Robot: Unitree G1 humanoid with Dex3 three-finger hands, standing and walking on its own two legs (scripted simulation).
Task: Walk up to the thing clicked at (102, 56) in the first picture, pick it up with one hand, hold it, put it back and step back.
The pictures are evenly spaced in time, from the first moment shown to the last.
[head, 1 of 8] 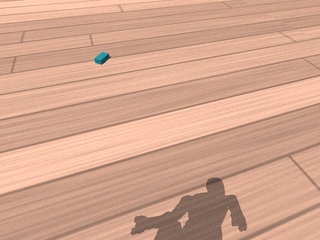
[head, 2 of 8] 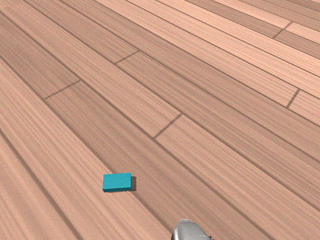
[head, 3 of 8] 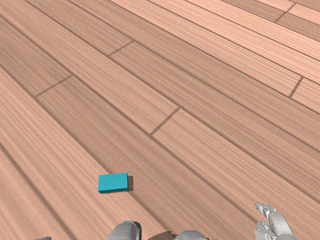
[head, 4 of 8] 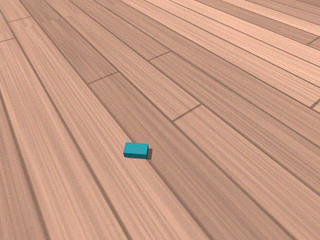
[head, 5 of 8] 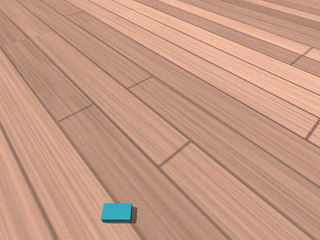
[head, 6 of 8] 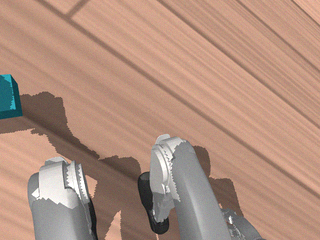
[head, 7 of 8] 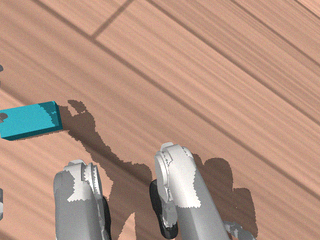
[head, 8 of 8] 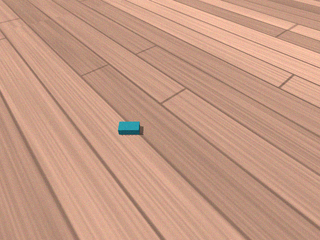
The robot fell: no
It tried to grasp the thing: yes
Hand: left
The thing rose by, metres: 0.67
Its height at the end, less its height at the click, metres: +0.00
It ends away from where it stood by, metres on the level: 0.01
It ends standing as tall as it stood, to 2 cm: yes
